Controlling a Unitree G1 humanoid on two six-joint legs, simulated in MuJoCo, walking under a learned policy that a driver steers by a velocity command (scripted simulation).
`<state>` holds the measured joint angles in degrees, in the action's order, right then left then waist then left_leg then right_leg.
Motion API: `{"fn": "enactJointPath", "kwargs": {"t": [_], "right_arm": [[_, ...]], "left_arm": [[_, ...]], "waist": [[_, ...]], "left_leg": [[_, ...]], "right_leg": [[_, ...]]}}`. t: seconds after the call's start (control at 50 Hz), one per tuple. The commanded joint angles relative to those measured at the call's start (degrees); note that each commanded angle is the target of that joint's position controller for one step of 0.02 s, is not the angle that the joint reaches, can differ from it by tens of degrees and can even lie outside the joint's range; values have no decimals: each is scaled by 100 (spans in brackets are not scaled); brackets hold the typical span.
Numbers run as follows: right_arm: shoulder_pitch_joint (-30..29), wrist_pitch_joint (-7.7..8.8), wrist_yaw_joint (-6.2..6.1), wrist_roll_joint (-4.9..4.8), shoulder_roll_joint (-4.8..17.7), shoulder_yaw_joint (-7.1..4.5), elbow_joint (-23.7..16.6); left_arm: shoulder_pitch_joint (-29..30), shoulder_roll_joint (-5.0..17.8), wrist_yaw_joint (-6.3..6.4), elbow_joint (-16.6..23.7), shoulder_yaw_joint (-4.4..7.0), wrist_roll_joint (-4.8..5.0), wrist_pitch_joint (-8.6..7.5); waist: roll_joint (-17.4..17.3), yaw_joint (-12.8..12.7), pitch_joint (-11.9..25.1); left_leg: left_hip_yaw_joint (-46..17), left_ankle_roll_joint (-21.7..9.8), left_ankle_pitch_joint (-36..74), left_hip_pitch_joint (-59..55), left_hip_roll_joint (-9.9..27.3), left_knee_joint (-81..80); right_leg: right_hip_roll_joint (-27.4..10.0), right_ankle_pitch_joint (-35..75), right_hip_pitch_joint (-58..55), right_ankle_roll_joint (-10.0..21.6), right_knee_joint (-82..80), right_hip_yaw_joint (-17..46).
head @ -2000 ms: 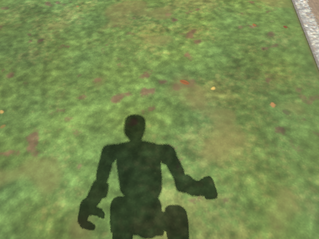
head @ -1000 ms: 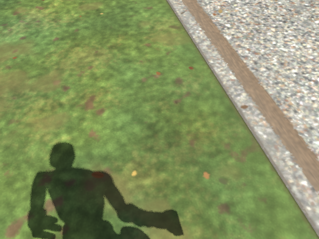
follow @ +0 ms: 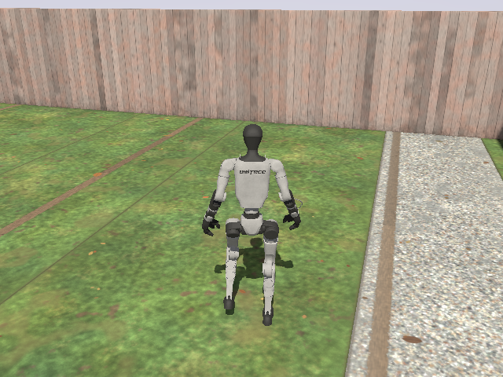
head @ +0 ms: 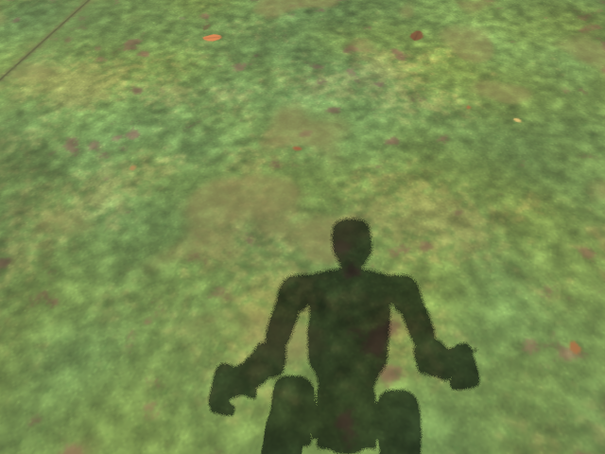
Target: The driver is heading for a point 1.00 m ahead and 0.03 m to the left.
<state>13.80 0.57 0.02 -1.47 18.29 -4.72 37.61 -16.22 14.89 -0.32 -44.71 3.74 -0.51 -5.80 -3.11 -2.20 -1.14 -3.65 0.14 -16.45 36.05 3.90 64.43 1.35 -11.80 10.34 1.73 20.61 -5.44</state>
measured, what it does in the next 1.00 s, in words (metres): walks ahead: left foot, then right foot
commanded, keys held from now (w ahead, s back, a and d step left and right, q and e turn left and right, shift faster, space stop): w+q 0.12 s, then w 0.88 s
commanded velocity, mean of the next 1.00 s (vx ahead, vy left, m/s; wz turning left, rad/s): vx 0.50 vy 0.00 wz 0.21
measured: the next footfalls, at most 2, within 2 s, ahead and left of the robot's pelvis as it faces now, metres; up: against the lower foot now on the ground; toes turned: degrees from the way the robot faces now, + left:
left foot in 0.28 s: +0.31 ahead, +0.17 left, +0.00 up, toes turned +11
right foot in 0.80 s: +0.66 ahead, -0.01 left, +0.00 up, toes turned +9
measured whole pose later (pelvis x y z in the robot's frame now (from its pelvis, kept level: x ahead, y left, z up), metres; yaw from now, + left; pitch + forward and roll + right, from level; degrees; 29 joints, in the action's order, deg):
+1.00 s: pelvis +0.57 +0.06 +0.00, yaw +11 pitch +1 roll -1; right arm 14.5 3.6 -0.2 -0.8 17.1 -3.2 44.3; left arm -14.9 15.4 -2.0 -47.8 2.4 -0.4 -5.0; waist -2.1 -1.4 -1.5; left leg -2.0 -1.4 -18.2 29.9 4.3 63.7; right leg 2.8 -9.2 15.5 3.9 23.0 -3.0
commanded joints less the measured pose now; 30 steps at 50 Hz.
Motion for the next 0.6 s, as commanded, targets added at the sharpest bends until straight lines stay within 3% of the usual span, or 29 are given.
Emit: {"fn": "enactJointPath", "kwargs": {"t": [0.02,0.12,0.16,0.2,0.24,0.26,0.28,0.3,0.32,0.34,0.36,0.38,0.4,0.44,0.48,0.54,0.6], "right_arm": [[-195,49,34,19,166,-23,-493],[-996,137,209,16,17,65,-652],[-1286,154,263,5,-41,97,-772],[-1381,167,299,8,24,75,-866],[-1021,161,296,69,261,-44,-837],[-300,148,273,81,471,-173,-646],[597,119,193,68,780,-336,-378],[1235,96,87,114,1445,-472,-268],[1213,142,105,55,1375,-385,-326],[1037,195,161,96,975,-245,-307],[734,233,167,94,809,-187,-264],[372,263,172,91,621,-120,-229],[103,298,175,128,417,-55,-248],[-88,370,163,160,371,-45,-243],[-55,449,138,153,469,-66,-130],[138,459,56,149,529,-74,58],[352,426,6,121,631,-89,219]], "left_arm": [[256,898,35,275,222,0,-87],[93,1086,75,81,253,55,21],[-151,1162,54,-57,266,121,72],[-260,1263,28,-166,290,196,132],[-212,1455,46,-216,332,259,185],[-141,1470,65,-241,315,271,221],[-184,1298,94,-242,234,222,214],[-512,730,54,16,22,1,135],[-672,605,-12,-35,-76,56,-11],[-64,1106,-69,79,79,304,-88],[347,1041,-76,237,46,369,-125],[439,970,-36,216,38,255,-119],[350,989,-13,153,73,157,-63],[20,830,-22,22,55,130,73],[104,709,3,30,33,91,163],[667,595,4,187,-12,39,161],[1239,459,-78,305,-81,80,90]], "waist": [[712,80,19],[633,-217,-198],[604,-306,-311],[653,-227,-359],[854,130,-45],[826,597,370],[713,1026,853],[-526,946,1650],[-924,773,2624],[-339,966,2065],[-286,844,1234],[14,597,729],[-69,379,516],[-169,127,453],[-49,66,289],[32,215,49],[8,446,-115]], "left_leg": [[-209,93,603,749,308,-504],[273,-15,1746,366,176,-2072],[396,-129,1586,217,80,-2488],[505,-313,1133,43,-70,-2794],[758,-561,617,-737,-424,-3016],[878,-732,852,-1775,-642,-3354],[698,-890,1244,-3313,-654,-3431],[-1627,-1588,1324,-5635,861,-3265],[-4083,-2292,682,-6146,1824,-4276],[-3433,-1999,462,-5699,1664,-4500],[-2553,-1782,708,-4829,1414,-4563],[-1925,-1607,1140,-3972,1159,-4679],[-1489,-1510,1541,-3346,949,-4850],[-1192,-1551,1726,-2753,826,-5229],[-875,-1600,1992,-2525,806,-5466],[-455,-1476,2120,-2620,667,-5589],[-127,-1277,1823,-2655,532,-5629]], "right_leg": [[-1678,1209,-561,945,-1141,1048],[-1527,1599,-776,703,-1127,83],[-1628,1725,-967,693,-1097,-6],[-1773,2375,-1271,668,-910,-67],[-1805,4287,-1490,577,-164,-237],[-1671,4922,-1351,451,729,-431],[-1458,4472,-539,260,1905,-578],[-871,1168,1730,-87,4162,-607],[-122,-2221,2716,-213,5536,474],[-420,-1971,3258,-144,5833,977],[-637,-1561,3430,-66,5597,851],[-865,-1123,3259,-71,5132,805],[-1018,-830,2880,-95,4782,843],[-1075,-468,2406,-197,4524,841],[-1071,-111,2506,-328,4143,812],[-1043,855,2829,-442,3101,808],[-827,1770,2597,-404,1928,659]]}}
